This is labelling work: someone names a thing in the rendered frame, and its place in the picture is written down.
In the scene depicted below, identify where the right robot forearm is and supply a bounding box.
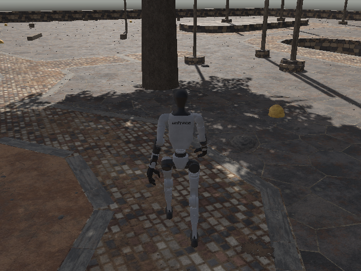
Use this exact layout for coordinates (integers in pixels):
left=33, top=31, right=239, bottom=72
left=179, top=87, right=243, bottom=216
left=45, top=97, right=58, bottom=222
left=200, top=134, right=208, bottom=151

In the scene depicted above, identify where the robot torso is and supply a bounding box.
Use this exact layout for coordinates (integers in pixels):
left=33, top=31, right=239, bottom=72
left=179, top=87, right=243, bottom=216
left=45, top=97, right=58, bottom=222
left=168, top=111, right=194, bottom=169

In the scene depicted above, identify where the left robot forearm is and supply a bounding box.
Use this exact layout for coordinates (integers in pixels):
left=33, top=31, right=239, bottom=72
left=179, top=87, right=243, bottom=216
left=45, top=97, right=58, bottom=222
left=149, top=137, right=161, bottom=168

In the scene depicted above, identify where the robot right upper arm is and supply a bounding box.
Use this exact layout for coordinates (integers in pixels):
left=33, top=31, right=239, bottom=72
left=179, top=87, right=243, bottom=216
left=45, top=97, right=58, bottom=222
left=192, top=113, right=206, bottom=142

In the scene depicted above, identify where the robot left upper arm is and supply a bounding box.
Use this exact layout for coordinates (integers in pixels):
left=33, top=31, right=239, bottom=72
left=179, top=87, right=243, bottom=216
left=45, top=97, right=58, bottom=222
left=156, top=113, right=169, bottom=146

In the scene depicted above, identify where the robot right thigh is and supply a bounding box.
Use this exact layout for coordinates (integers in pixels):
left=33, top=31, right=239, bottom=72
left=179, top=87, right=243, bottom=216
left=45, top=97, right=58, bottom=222
left=188, top=159, right=200, bottom=208

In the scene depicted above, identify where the robot right hand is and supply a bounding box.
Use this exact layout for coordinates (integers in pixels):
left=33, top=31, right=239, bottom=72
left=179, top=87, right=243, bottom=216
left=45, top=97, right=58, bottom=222
left=194, top=148, right=207, bottom=158

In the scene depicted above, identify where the robot left hand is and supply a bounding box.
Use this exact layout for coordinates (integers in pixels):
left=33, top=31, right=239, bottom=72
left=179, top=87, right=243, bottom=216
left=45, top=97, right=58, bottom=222
left=147, top=167, right=160, bottom=185

